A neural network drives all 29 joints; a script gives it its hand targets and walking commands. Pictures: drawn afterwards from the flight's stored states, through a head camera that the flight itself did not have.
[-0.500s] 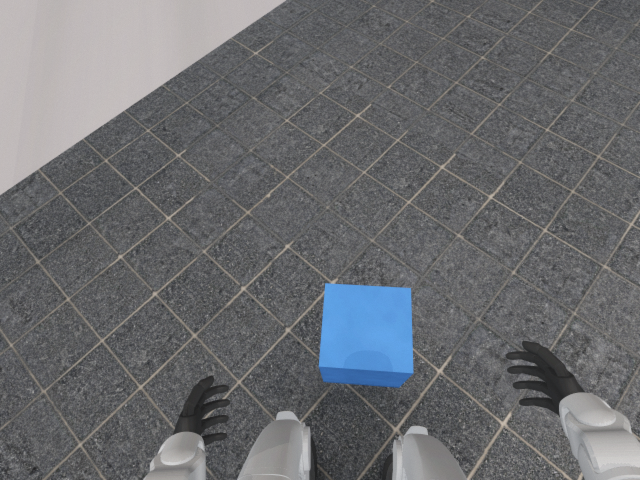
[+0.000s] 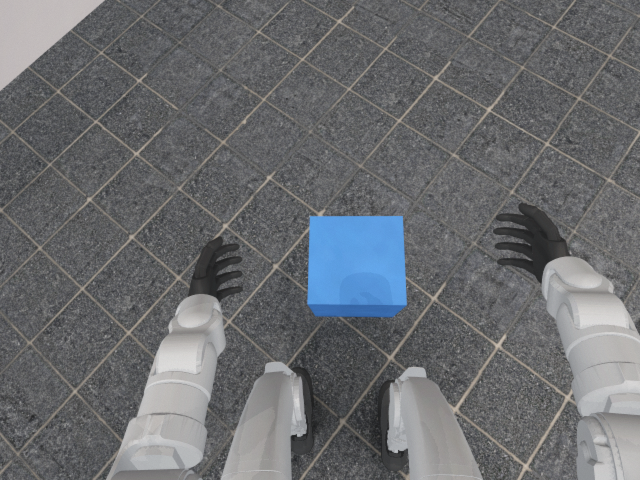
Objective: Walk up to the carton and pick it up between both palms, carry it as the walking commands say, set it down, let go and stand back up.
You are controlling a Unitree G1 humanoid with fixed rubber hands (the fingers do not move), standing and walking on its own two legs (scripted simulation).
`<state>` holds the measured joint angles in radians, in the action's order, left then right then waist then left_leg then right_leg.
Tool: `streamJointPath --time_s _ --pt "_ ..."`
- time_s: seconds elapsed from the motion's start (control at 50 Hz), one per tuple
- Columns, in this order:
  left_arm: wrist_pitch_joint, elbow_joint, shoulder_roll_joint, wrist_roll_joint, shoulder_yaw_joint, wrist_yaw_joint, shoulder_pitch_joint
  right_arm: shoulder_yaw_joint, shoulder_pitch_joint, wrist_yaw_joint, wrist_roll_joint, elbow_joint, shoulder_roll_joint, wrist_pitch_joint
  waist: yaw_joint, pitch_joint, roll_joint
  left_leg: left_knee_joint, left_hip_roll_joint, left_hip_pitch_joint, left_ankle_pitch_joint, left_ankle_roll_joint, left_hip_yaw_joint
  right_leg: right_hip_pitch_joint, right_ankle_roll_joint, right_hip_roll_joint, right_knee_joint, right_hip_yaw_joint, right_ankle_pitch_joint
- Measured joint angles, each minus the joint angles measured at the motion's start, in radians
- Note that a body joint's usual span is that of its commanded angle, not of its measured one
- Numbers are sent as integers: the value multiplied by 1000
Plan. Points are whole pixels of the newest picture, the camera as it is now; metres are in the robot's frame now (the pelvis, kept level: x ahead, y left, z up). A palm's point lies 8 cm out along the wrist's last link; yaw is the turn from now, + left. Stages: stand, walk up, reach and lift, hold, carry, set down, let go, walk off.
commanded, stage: reach and lift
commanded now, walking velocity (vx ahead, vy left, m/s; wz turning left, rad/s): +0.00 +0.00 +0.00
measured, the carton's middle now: (354, 271) +0.47 -0.02 -0.55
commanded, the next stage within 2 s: none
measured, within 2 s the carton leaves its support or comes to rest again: neither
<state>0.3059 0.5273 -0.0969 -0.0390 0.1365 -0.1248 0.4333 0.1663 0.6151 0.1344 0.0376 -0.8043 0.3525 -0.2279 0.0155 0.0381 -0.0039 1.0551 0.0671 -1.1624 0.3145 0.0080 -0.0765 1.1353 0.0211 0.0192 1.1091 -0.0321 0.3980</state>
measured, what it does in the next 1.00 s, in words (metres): lowers itself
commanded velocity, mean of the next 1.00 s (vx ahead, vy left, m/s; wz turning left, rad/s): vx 0.00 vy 0.00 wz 0.00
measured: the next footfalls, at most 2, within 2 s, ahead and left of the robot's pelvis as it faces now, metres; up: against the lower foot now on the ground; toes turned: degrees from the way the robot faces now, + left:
none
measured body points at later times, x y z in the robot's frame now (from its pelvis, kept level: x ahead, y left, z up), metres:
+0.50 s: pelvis +0.00 +0.00 -0.03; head +0.28 -0.01 +0.32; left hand +0.48 +0.17 -0.14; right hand +0.48 -0.25 -0.13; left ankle +0.09 +0.12 -0.64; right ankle +0.06 -0.11 -0.64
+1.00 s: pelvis -0.01 +0.00 -0.11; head +0.31 -0.01 +0.20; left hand +0.49 +0.16 -0.25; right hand +0.49 -0.23 -0.25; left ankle +0.09 +0.13 -0.64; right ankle +0.06 -0.11 -0.64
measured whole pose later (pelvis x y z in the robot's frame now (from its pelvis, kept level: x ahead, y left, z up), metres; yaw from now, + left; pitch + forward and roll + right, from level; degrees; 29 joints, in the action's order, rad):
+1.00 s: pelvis -0.01 +0.00 -0.11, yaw +1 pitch +49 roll +2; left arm 0.11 0.78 -0.15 0.00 0.29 -0.15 1.01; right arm 0.30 1.11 0.05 0.02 -0.97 0.32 -0.07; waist -0.02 -0.08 -0.01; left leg 1.40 0.05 -1.88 0.35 0.00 -0.05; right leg 1.87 0.02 0.02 1.47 -0.01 0.45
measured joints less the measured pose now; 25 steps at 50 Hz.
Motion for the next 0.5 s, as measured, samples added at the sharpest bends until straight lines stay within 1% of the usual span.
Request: streamJointPath --time_s 0.14,0.2,0.36,0.5 --pt "-35 58 -2 8 40 -15 157 38 138 -14 8 -58 -3 33 -10 -10 -1 15 4 -105 -14 1 3 105 2 -4 13 -1 -16" --pt "-57 103 -4 13 53 -20 229 50 198 -22 13 -97 -1 52 -14 -18 -1 20 5 -147 -18 2 4 147 1 -5 17 -2 -21" --pt "-130 188 -10 15 74 -37 380 75 324 -41 28 -172 4 123 -24 -54 -8 27 2 -264 -28 6 1 265 -1 -1 28 2 -30" --pt "-162 200 -32 5 91 -37 466 87 404 -47 42 -189 19 161 -27 -64 -13 14 -2 -340 -45 9 -6 347 -3 1 23 10 -45"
